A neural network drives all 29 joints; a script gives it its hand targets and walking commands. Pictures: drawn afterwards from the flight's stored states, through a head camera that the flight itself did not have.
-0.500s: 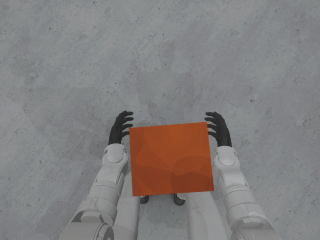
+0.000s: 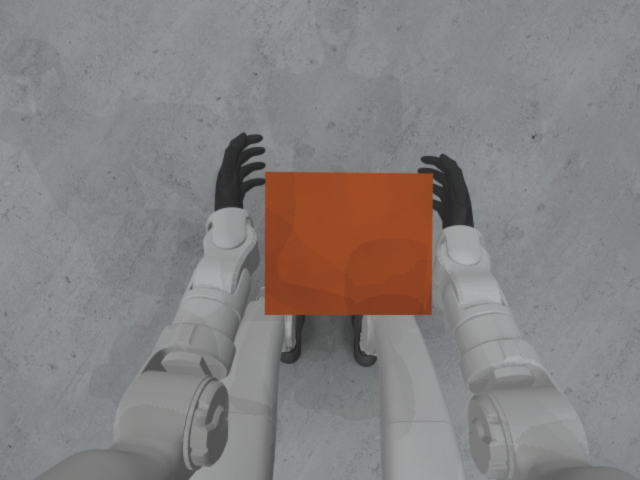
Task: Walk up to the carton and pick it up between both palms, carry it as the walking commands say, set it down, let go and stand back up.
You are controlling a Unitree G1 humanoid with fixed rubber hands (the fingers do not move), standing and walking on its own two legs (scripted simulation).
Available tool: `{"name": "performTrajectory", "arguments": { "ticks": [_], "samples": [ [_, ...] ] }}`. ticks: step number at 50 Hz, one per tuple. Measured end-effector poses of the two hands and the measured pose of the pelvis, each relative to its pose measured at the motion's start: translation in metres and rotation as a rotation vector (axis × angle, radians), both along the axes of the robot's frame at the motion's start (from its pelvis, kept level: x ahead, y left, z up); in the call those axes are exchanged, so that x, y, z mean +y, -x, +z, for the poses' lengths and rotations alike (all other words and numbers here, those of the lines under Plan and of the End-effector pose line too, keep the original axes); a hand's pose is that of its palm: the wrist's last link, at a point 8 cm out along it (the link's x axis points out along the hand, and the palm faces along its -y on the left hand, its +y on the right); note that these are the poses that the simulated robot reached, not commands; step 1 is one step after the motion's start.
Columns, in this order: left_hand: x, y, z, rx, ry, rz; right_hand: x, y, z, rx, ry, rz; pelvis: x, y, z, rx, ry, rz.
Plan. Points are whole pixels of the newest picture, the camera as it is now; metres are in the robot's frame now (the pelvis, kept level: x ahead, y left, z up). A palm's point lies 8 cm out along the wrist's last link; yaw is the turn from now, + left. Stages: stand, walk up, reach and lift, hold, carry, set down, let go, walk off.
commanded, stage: set down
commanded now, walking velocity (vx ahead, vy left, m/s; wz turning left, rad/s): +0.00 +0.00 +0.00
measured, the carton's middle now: (340, 241) +0.34 -0.01 -0.23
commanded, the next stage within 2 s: none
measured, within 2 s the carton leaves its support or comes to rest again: neither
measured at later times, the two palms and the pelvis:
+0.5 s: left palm (246, 191) +0.41 +0.13 -0.24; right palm (434, 197) +0.41 -0.15 -0.25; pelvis -0.02 +0.00 -0.07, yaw +0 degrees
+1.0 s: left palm (263, 174) +0.45 +0.13 -0.34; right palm (417, 180) +0.45 -0.15 -0.37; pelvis -0.04 +0.00 -0.15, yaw +0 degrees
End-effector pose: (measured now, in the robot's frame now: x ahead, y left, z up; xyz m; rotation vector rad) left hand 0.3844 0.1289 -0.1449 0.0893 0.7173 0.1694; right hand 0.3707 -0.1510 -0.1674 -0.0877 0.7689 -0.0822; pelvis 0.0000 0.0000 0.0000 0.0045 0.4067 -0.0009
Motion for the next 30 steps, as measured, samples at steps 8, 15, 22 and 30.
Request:
{"name": "performTrajectory", "arguments": {
  "ticks": [8,15,22,30],
  "samples": [
    [-0.004,-0.016,-0.015,-0.019,0.000,-0.019,-0.003,-0.022,-0.012,-0.038,-0.001,0.002,-0.003,-0.005,-0.018,0.082,-0.006,-0.001],
    [-0.004,-0.014,-0.060,0.019,0.000,-0.025,-0.003,-0.027,-0.052,-0.012,0.010,0.017,-0.004,0.001,-0.040,0.152,-0.009,-0.003],
    [0.001,-0.017,-0.089,0.008,0.006,-0.008,0.002,-0.031,-0.081,-0.012,-0.016,0.000,-0.002,0.010,-0.059,0.162,-0.009,-0.006],
    [0.000,-0.034,-0.093,-0.047,0.023,0.002,0.000,-0.046,-0.084,-0.067,0.018,0.011,0.004,0.025,-0.082,0.121,-0.001,-0.006]
  ]
}}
